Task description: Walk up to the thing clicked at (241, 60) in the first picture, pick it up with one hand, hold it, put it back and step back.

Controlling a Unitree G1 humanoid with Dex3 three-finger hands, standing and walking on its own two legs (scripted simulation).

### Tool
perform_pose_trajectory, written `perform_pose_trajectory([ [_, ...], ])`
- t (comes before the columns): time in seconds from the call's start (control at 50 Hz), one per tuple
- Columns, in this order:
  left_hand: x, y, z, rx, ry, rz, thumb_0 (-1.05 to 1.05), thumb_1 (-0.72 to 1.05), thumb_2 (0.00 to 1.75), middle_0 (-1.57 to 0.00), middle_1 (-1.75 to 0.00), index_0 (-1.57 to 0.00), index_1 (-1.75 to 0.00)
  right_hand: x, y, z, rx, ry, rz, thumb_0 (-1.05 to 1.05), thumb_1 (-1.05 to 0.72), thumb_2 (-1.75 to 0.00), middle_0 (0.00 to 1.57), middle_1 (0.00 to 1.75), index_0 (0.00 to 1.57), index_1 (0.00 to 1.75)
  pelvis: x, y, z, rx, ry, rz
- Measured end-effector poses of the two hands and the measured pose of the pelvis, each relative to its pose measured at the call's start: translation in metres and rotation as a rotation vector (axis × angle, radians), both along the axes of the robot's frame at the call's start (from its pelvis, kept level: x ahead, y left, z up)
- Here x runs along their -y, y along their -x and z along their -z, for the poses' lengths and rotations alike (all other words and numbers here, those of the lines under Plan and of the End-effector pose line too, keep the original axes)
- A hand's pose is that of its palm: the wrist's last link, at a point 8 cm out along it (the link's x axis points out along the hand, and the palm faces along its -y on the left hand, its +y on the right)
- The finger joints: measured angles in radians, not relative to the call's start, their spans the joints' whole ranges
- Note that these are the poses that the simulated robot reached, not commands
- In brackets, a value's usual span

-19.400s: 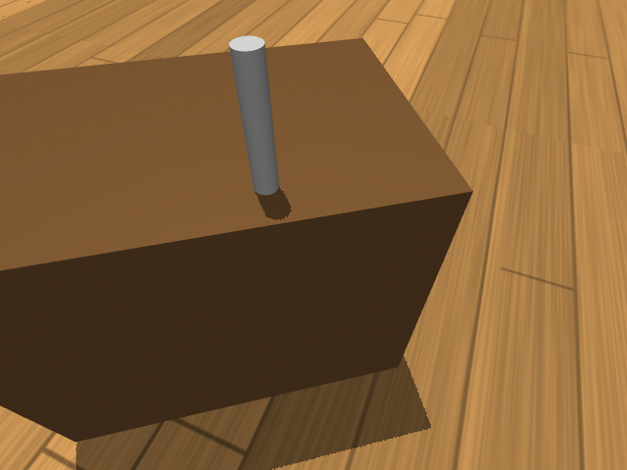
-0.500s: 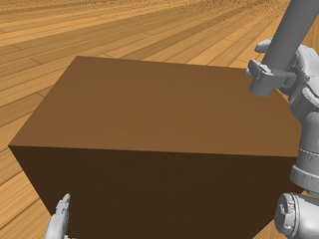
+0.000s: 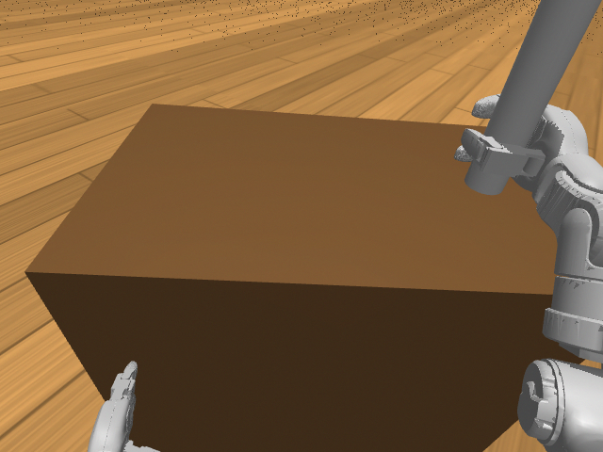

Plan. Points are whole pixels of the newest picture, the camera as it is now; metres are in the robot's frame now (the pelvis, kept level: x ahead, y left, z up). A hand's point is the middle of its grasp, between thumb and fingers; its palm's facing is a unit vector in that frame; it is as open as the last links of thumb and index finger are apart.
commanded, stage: crouch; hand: right
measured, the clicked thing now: (530, 84) +0.36 -0.19 +0.36
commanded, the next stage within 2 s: lower in 0.84 s
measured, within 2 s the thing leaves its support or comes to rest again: neither
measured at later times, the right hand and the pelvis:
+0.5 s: hand (462, 171) +0.42 -0.20 +0.22, palm faces +0.19 +0.98 +0.00, open 6.0 cm; pelvis +0.00 +0.00 +0.00, yaw +1 degrees
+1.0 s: hand (459, 177) +0.45 -0.21 +0.19, palm faces +0.19 +0.98 +0.00, open 6.0 cm; pelvis +0.01 +0.00 +0.00, yaw +2 degrees
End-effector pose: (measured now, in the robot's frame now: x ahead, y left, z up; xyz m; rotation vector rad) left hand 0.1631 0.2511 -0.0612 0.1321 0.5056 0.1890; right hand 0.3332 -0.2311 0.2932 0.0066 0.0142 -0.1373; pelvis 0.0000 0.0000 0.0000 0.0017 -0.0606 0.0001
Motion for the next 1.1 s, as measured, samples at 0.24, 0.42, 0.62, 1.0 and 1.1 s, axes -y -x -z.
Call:
perform_pose_trajectory([
  [0.24, -0.003, 0.026, 0.008, -0.048, -0.024, -0.049, -0.01, -0.53, 0.05, -0.06, -0.06, -0.06, -0.05, 0.012, -0.031, 0.053, -0.034, -0.005, 0.074, -0.01, -0.06, -1.19, 0.97, 1.12, 0.97, 1.14, -0.001, 0.003, 0.002, -0.026, 0.001, -0.013],
  [0.42, -0.009, 0.027, 0.015, -0.100, -0.032, -0.082, -0.01, -0.53, 0.06, -0.06, -0.06, -0.06, -0.05, 0.011, -0.053, 0.061, -0.020, 0.003, 0.041, -0.01, -0.06, -1.19, 0.97, 1.12, 0.98, 1.14, 0.001, 0.001, 0.002, -0.048, -0.002, -0.025],
  [0.62, -0.001, 0.023, 0.010, -0.088, -0.023, -0.066, -0.01, -0.53, 0.05, -0.07, -0.06, -0.06, -0.05, 0.022, -0.059, 0.083, -0.010, -0.002, 0.069, -0.01, -0.06, -1.19, 0.97, 1.12, 0.97, 1.14, 0.000, -0.003, 0.002, -0.064, 0.000, -0.024],
  [1.0, -0.006, 0.019, 0.012, -0.121, -0.043, -0.095, -0.01, -0.53, 0.05, -0.07, -0.05, -0.06, -0.05, 0.027, -0.081, 0.098, -0.003, 0.006, 0.049, -0.01, -0.07, -1.18, 0.96, 1.13, 0.96, 1.14, 0.003, -0.013, 0.002, -0.099, -0.002, -0.036],
  [1.1, -0.009, 0.020, 0.010, -0.132, -0.051, -0.100, -0.01, -0.54, 0.06, -0.07, -0.05, -0.06, -0.05, 0.033, -0.082, 0.110, -0.015, 0.007, 0.067, -0.01, -0.07, -1.18, 0.96, 1.13, 0.96, 1.14, 0.002, -0.014, 0.002, -0.105, -0.002, -0.034],
])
